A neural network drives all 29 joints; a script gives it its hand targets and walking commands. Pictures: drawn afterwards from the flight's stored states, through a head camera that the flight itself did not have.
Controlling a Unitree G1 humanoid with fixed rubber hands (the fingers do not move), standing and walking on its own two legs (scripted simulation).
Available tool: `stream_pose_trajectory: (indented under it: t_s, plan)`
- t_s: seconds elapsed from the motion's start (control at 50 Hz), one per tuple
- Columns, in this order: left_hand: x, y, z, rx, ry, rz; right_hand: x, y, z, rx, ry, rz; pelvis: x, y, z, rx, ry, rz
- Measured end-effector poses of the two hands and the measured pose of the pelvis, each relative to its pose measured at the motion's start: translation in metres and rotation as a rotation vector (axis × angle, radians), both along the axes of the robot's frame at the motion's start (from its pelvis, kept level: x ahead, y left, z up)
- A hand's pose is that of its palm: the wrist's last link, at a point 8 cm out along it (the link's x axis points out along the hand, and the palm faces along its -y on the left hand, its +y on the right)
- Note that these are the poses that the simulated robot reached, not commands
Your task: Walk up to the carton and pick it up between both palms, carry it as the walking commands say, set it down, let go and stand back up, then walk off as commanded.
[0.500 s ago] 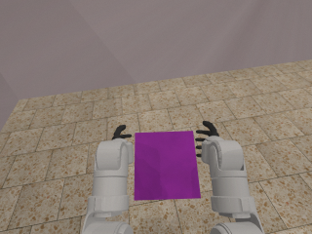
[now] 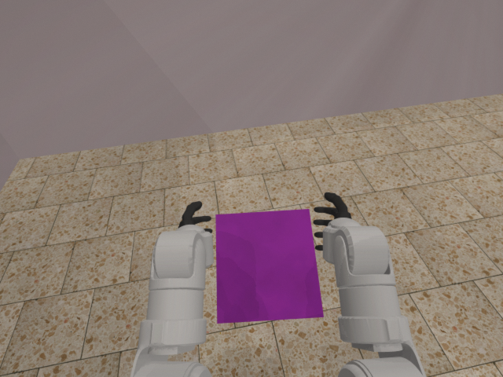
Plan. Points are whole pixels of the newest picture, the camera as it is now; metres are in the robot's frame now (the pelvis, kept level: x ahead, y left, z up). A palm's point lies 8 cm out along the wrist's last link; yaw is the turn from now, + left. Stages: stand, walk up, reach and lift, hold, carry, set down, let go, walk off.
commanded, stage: carry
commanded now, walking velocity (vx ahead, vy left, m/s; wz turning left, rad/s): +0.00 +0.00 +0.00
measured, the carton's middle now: (265, 269) +0.32 +0.01 -0.02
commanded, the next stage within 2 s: hold in 0.64 s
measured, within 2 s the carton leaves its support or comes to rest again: neither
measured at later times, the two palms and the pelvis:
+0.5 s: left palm (192, 243) +0.30 +0.12 +0.08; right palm (348, 235) +0.31 -0.13 +0.09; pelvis +0.01 +0.00 +0.00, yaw +0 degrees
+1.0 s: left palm (190, 244) +0.31 +0.13 +0.07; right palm (343, 235) +0.31 -0.12 +0.09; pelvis +0.01 +0.01 +0.01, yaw -10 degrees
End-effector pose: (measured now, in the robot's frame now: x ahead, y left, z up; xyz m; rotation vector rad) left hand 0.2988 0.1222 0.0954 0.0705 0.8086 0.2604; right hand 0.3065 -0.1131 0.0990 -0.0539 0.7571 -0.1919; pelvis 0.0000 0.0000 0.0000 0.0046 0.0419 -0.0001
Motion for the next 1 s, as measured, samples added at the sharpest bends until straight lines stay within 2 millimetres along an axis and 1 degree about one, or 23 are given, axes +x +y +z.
stream_pose_trajectory:
  t_s: [0.2, 0.38, 0.64, 0.68, 0.72, 0.76, 0.84, 1.0]
  plan:
    - [0.006, -0.001, -0.003, -0.011, -0.012, -0.017, 0.004, -0.004, -0.002, 0.02, -0.012, 0.02, 0.006, -0.002, 0.0, 0.002, 0.0, -0.004]
    - [0.006, 0.0, -0.007, -0.065, -0.034, -0.067, 0.005, -0.01, -0.005, 0.034, -0.031, 0.041, 0.011, -0.003, 0.0, 0.002, -0.001, -0.005]
    - [0.007, -0.005, -0.016, -0.058, -0.054, -0.103, 0.004, -0.017, -0.013, 0.037, -0.051, 0.053, 0.014, -0.007, 0.0, 0.003, -0.003, -0.007]
    - [0.01, -0.005, -0.03, -0.041, -0.031, -0.124, 0.009, -0.018, -0.028, 0.044, -0.026, 0.064, 0.013, -0.007, 0.003, 0.007, -0.052, -0.032]
    - [0.008, -0.006, -0.042, -0.004, -0.03, -0.163, 0.007, -0.019, -0.041, 0.014, -0.027, 0.086, 0.013, -0.006, 0.005, 0.009, -0.093, -0.06]
    - [0.005, -0.007, -0.047, -0.004, -0.046, -0.19, 0.002, -0.021, -0.045, 0.008, -0.044, 0.093, 0.013, -0.005, 0.007, 0.006, -0.115, -0.086]
    - [0.004, -0.005, -0.04, -0.033, -0.092, -0.196, -0.003, -0.021, -0.035, 0.025, -0.087, 0.083, 0.012, -0.002, 0.008, 0.002, -0.15, -0.138]
    - [0.016, 0.005, -0.027, -0.055, -0.125, -0.137, 0.006, -0.006, -0.012, 0.006, -0.125, 0.062, 0.011, 0.006, 0.005, -0.006, -0.204, -0.174]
